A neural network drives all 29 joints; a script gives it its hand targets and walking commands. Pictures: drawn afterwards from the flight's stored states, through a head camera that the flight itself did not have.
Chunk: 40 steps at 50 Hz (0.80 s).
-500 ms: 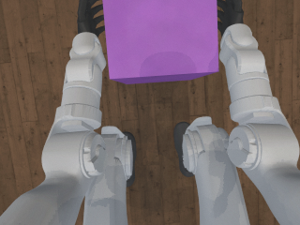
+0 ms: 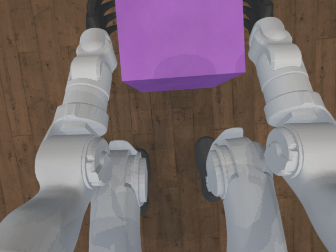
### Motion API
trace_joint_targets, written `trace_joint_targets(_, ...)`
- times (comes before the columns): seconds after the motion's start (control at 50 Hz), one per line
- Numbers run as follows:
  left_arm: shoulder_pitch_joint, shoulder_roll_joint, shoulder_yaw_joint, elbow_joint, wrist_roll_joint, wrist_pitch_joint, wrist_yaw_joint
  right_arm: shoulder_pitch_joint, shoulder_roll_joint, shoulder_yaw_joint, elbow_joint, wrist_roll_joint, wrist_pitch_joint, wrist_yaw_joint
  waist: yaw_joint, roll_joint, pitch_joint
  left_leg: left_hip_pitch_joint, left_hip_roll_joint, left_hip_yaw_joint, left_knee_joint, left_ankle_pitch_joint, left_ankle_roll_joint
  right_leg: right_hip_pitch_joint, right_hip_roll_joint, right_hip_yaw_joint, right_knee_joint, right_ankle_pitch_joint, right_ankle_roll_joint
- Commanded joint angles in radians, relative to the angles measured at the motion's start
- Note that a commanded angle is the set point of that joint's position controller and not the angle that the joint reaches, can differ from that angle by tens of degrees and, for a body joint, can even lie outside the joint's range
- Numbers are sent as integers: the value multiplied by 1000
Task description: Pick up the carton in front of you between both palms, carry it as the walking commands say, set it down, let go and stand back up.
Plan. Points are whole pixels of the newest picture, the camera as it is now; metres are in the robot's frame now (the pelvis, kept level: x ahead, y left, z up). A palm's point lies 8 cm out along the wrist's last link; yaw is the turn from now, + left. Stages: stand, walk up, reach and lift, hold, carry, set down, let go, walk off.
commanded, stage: set down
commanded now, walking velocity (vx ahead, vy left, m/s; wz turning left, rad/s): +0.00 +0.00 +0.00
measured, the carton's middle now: (177, 40) +0.52 -0.05 -0.23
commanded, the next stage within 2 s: none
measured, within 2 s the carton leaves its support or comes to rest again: rests again in 0.72 s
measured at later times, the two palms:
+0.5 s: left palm (99, 31) +0.54 +0.11 -0.16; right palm (260, 22) +0.52 -0.20 -0.16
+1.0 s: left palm (81, 38) +0.53 +0.15 -0.18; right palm (272, 29) +0.51 -0.24 -0.18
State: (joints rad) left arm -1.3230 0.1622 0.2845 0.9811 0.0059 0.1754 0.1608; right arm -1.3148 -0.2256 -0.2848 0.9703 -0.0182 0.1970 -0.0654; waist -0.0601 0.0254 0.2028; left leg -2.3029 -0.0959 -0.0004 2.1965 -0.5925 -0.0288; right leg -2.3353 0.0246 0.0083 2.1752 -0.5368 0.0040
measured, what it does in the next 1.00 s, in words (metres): stands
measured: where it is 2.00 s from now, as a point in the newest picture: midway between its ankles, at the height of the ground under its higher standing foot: (174, 185)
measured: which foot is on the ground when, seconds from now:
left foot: down 0.00-1.00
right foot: down 0.00-1.00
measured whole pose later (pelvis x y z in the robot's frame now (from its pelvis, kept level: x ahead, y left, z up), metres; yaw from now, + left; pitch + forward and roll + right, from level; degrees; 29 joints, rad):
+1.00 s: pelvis +0.00 +0.00 -0.01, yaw +0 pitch +34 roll +1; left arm -1.37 0.35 0.07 1.10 -0.22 0.04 0.11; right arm -1.36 -0.40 -0.15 1.15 0.20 0.00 -0.06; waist -0.05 0.01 0.40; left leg -2.22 -0.10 0.00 2.26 -0.63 -0.03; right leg -2.26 0.02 0.00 2.24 -0.57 0.00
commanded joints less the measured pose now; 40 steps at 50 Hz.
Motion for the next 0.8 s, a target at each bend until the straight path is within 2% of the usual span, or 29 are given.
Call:
trace_joint_targets(0.0, -576, -896, -336, -97, -70, -36, -266, -528, 910, 309, -95, 80, -33, 271, -21, 42, -1026, 455, -62, 47, -162, 255, 19, 573, 82, -39, -137, 299, 0)
trace_joint_targets(0.1, -582, -881, -316, -70, -63, -40, -274, -529, 890, 273, -60, 62, -34, 285, -23, 41, -949, 425, -61, 39, -158, 256, 23, 531, 83, -39, -128, 295, -4)
trace_joint_targets(0.24, -510, -819, -257, -9, -10, -34, -281, -500, 835, 229, -10, 27, -33, 298, -8, 10, -815, 379, -61, 29, -155, 217, 32, 479, 79, -34, -126, 247, -6)
trace_joint_targets(0.34, -476, -759, -212, 28, 24, -26, -287, -469, 774, 185, 27, -6, -27, 300, -2, 12, -726, 344, -57, 22, -161, 172, 37, 444, 75, -24, -131, 201, -11)
trace_joint_targets(0.5, -428, -651, -143, 84, 75, -18, -289, -426, 670, 119, 89, -53, -21, 293, 9, 14, -622, 306, -50, 17, -168, 120, 44, 416, 70, -7, -142, 146, -19)
trace_joint_targets(0.58, -407, -550, -108, 104, 99, -25, -277, -394, 572, 74, 121, -82, -28, 276, 13, 13, -589, 309, -39, 20, -167, 101, 34, 421, 62, -4, -144, 126, -14)
trace_joint_targets(0.62, -388, -461, -86, 110, 104, -37, -259, -378, 486, 46, 135, -89, -41, 255, 14, 12, -593, 329, -30, 22, -167, 97, 23, 436, 55, -7, -143, 123, -8)
trace_joint_targets(0.66, -338, -286, -49, 115, 102, -55, -221, -336, 317, 2, 153, -87, -66, 213, 13, 8, -611, 368, -15, 28, -166, 100, 8, 462, 46, -14, -142, 123, 6)
trace_joint_targets(0.72, -224, 202, 9, 93, 61, -107, -93, -230, -200, -66, 157, -41, -137, 70, 13, 5, -686, 451, 10, 30, -167, 121, -12, 518, 21, -17, -137, 151, 30)
trace_joint_targets(0.74, -265, 235, -27, 87, 15, -121, -68, -262, -247, -38, 147, 2, -158, 37, 8, 5, -728, 464, 13, 19, -155, 151, -14, 535, 14, -10, -132, 185, 31)
trace_joint_targets(0.78, -326, 246, -89, 90, -71, -140, -51, -316, -282, 11, 143, 84, -191, 10, -8, 15, -788, 478, 27, 4, -134, 214, -14, 536, -2, 0, -116, 246, 26)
